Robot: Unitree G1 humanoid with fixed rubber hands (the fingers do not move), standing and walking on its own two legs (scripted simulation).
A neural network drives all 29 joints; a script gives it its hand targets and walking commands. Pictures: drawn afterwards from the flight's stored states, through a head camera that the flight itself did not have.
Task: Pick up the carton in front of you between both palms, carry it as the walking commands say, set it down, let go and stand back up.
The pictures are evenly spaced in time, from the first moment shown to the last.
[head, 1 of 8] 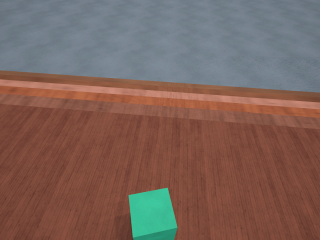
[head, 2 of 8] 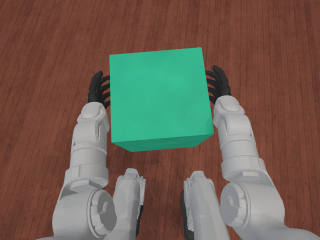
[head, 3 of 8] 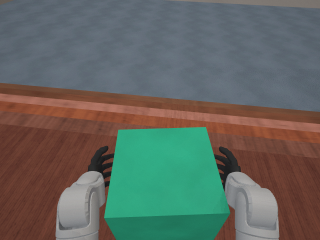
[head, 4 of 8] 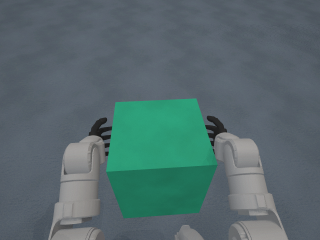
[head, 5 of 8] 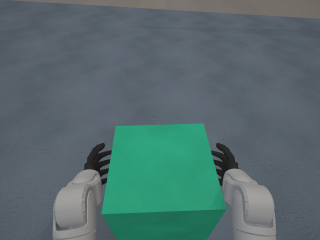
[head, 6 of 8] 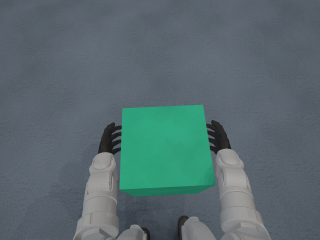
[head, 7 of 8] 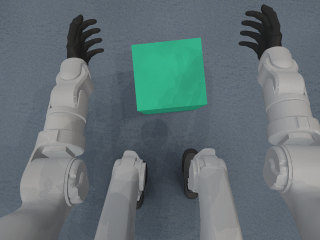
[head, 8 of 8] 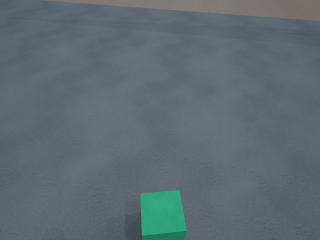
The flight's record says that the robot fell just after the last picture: no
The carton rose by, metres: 0.69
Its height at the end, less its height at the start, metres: -0.72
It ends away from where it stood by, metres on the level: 5.32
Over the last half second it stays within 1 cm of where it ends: yes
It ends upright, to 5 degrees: yes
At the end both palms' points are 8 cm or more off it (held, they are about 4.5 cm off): yes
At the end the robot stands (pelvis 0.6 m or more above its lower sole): yes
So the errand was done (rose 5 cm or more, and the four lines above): yes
